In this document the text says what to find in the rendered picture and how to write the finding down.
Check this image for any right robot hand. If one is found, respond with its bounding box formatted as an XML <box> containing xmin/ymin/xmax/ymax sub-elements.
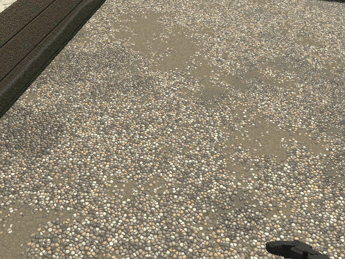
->
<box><xmin>266</xmin><ymin>240</ymin><xmax>332</xmax><ymax>259</ymax></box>

